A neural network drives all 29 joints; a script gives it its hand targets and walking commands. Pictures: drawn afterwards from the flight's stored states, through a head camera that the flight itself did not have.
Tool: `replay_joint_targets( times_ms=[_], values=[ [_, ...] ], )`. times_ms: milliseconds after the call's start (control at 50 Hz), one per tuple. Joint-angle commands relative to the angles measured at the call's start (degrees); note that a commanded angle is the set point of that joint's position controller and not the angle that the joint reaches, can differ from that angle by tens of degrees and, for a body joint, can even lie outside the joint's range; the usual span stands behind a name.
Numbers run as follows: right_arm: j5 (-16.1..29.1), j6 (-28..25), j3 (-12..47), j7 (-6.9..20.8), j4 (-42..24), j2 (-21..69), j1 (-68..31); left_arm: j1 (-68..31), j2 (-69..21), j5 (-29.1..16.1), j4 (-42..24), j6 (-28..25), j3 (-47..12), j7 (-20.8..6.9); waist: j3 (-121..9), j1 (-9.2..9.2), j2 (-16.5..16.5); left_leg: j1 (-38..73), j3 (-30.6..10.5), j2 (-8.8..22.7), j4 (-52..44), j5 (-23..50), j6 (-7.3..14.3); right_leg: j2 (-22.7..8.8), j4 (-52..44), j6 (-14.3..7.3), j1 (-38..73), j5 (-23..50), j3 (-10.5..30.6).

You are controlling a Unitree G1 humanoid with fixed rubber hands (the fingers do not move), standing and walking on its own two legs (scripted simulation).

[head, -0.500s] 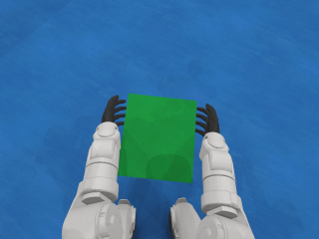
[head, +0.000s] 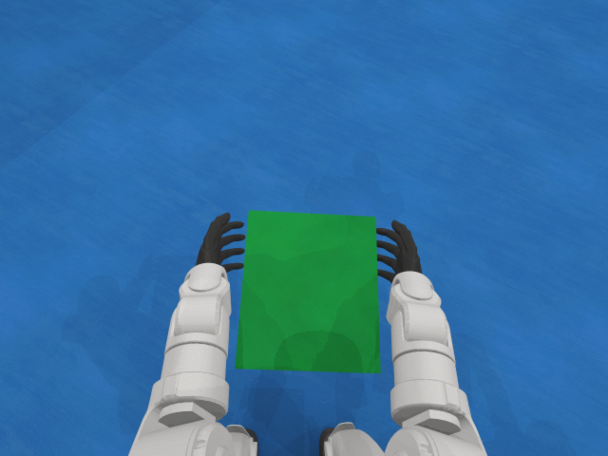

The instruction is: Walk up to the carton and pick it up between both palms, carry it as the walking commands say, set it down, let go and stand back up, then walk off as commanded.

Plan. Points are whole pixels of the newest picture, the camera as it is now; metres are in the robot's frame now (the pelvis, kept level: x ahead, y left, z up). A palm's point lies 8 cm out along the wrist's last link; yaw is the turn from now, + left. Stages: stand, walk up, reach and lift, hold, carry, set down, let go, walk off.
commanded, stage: reach and lift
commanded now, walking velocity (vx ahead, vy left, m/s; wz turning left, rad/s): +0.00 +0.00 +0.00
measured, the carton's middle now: (306, 297) +0.35 -0.02 -0.10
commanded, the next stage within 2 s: none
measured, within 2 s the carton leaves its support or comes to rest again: neither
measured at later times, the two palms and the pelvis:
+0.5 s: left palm (198, 256) +0.35 +0.11 +0.06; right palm (424, 265) +0.33 -0.16 +0.06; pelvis +0.02 +0.01 +0.03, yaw +0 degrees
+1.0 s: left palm (183, 253) +0.33 +0.12 +0.10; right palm (430, 256) +0.32 -0.15 +0.10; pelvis +0.02 +0.00 +0.04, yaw +0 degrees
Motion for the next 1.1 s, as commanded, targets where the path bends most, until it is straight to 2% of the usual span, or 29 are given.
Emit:
replay_joint_targets(
  times_ms=[0,320,600,800,1080],
  values=[
    [9.19,-0.16,31.83,15.43,5.93,57.02,-25.39,-26.52,-52.39,-9.37,5.09,-0.86,-31.26,-15.31,-30.21,-0.33,0.94,21.58,-0.93,-5.28,-5.93,11.60,1.29,5.96,-5.90,-0.74,15.85,13.49,-0.62],
    [10.68,5.55,30.32,15.13,5.08,55.28,-21.96,-22.67,-52.51,-11.73,2.50,4.37,-32.26,-14.33,-19.53,-1.09,1.18,32.10,-1.26,-3.78,-15.52,9.88,0.43,4.97,-15.20,-0.59,27.71,11.99,-1.17],
    [15.18,13.38,34.25,14.15,-1.75,55.86,-20.32,-20.57,-51.77,-16.13,-4.69,11.79,-35.31,-14.93,-12.43,-0.01,0.03,39.20,-1.60,-3.58,-20.78,10.38,0.42,4.16,-19.95,-0.46,36.09,12.69,-0.86],
    [16.42,17.96,35.53,13.32,-4.74,56.18,-20.53,-21.31,-50.29,-17.03,-7.97,16.50,-34.94,-15.63,-8.43,0.46,-0.78,40.60,-1.25,-4.03,-23.15,8.29,0.59,3.56,-22.74,-0.48,39.14,11.62,-0.07],
    [15.85,18.45,34.84,13.62,-4.68,54.99,-22.22,-21.50,-51.22,-16.61,-8.03,18.22,-33.05,-15.07,-8.70,1.90,-0.11,41.73,-0.78,-4.04,-23.01,9.69,0.11,3.73,-22.40,-0.89,38.80,11.02,-0.06]
  ],
)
